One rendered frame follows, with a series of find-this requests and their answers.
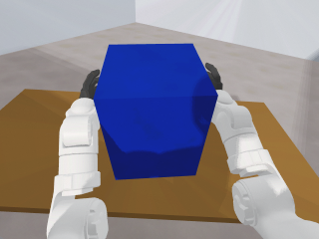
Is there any left robot upper arm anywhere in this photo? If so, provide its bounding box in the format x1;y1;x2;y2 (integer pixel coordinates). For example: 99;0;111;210
47;197;109;239

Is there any right robot upper arm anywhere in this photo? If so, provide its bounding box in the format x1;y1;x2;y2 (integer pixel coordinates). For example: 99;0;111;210
231;174;319;239

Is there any robot right hand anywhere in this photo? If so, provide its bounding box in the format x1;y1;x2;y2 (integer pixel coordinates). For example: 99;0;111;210
205;63;223;90

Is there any carton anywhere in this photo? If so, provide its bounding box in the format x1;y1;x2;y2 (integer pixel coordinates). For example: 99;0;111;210
93;43;218;180

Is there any robot left hand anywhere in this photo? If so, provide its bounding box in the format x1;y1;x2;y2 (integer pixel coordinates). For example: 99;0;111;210
79;69;100;100

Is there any robot right forearm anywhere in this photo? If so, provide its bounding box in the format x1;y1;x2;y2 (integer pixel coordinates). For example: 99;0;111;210
211;90;295;211

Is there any robot left forearm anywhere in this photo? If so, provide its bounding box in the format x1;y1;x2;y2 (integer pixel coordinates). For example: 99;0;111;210
47;98;101;238

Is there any table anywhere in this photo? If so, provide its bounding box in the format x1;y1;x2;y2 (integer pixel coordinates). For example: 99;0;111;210
0;89;319;239

